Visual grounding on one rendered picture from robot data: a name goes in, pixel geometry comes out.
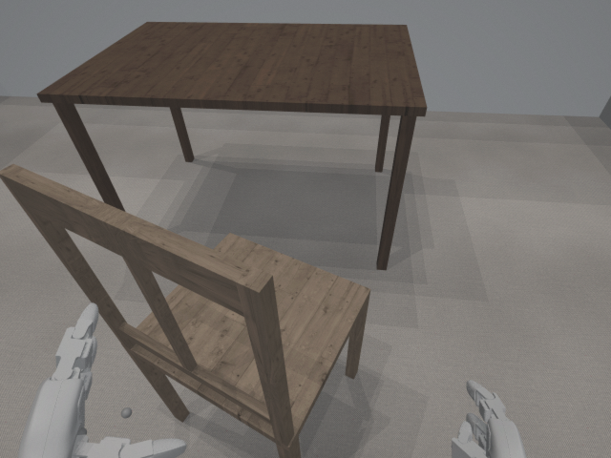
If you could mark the chair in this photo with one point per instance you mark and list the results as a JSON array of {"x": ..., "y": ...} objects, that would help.
[{"x": 251, "y": 330}]

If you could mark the robot right hand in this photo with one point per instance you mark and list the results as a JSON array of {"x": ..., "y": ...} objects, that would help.
[{"x": 500, "y": 438}]

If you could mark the robot left hand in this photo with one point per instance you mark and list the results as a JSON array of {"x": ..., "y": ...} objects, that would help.
[{"x": 58, "y": 408}]

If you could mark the table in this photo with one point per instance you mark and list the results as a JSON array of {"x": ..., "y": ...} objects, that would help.
[{"x": 356, "y": 69}]

